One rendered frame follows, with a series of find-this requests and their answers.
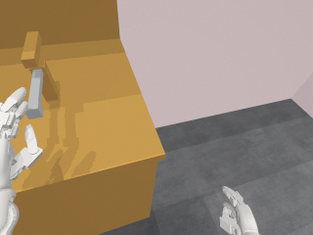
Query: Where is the tap lever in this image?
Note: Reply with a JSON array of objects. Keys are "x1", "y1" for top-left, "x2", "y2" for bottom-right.
[{"x1": 25, "y1": 69, "x2": 44, "y2": 119}]

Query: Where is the counter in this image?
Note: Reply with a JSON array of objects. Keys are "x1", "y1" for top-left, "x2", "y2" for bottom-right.
[{"x1": 0, "y1": 0, "x2": 165, "y2": 235}]

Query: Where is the robot right hand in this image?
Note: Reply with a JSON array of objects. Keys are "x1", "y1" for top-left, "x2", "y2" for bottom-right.
[{"x1": 219, "y1": 186, "x2": 259, "y2": 235}]

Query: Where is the robot left hand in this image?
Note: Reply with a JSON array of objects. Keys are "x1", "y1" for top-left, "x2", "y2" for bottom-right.
[{"x1": 0, "y1": 87, "x2": 43, "y2": 190}]

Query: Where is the left robot forearm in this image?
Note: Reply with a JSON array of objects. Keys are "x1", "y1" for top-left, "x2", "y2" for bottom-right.
[{"x1": 0, "y1": 188, "x2": 20, "y2": 235}]

